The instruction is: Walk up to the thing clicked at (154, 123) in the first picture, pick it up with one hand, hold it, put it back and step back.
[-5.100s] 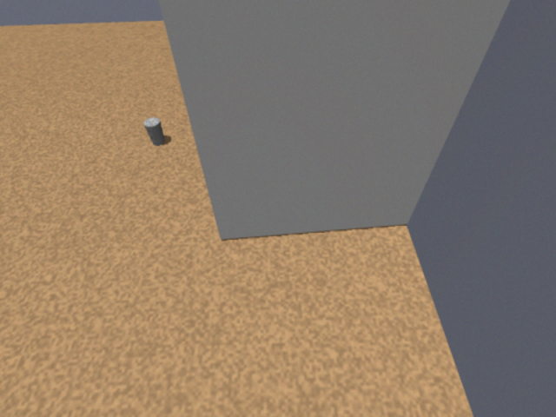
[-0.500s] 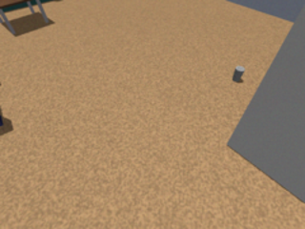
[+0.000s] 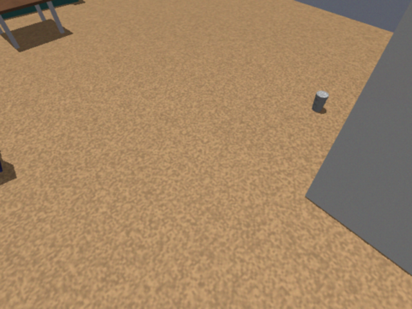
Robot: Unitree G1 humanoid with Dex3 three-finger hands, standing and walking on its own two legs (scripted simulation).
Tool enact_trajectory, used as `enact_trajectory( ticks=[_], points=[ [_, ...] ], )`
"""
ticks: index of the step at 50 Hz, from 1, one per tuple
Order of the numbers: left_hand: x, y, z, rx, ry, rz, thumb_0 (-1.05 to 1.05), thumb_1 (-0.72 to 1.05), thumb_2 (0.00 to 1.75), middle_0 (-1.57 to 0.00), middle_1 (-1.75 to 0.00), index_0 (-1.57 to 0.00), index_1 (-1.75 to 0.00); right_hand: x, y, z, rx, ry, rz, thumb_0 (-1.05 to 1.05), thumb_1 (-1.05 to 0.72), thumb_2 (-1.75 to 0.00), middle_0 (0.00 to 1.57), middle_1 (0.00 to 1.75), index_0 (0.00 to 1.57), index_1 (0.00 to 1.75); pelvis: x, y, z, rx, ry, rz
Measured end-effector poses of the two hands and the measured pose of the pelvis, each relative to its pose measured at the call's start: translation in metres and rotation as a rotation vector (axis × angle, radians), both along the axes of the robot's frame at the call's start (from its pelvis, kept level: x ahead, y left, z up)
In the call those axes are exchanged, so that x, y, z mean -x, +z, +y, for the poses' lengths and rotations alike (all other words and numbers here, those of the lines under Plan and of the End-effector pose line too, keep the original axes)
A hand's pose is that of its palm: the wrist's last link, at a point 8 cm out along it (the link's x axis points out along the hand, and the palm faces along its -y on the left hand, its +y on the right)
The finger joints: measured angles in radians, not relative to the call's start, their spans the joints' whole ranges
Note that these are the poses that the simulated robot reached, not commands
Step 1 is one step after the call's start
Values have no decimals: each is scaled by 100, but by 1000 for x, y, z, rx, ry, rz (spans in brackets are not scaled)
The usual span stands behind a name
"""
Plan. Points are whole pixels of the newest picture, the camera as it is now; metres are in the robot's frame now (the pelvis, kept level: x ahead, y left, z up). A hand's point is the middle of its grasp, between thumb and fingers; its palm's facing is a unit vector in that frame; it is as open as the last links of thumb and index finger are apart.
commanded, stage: stand
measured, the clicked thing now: (319, 101) +1.57 -0.84 -0.71
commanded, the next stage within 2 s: walk up in 0.66 s
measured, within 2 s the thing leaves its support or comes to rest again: neither
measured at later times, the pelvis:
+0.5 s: pelvis +0.00 +0.00 +0.00, yaw +0 degrees
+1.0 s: pelvis +0.07 +0.05 -0.02, yaw +3 degrees
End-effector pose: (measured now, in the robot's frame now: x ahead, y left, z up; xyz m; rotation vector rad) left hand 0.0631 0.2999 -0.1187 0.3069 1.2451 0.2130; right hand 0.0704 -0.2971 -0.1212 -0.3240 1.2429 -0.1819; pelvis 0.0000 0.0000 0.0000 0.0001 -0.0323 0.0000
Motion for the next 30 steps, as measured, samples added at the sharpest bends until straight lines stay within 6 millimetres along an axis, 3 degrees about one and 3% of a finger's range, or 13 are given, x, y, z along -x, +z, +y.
enact_trajectory(
  ticks=[30],
  points=[
    [6, 0, 0, -3, -1, 4, 1, 91, 90, -20, -30, -21, -30, 6, 0, -1, 2, 2, 5, 1, -90, -90, 20, 30, 20, 30, 2, 0, 0, 1, 1, -5]
  ],
)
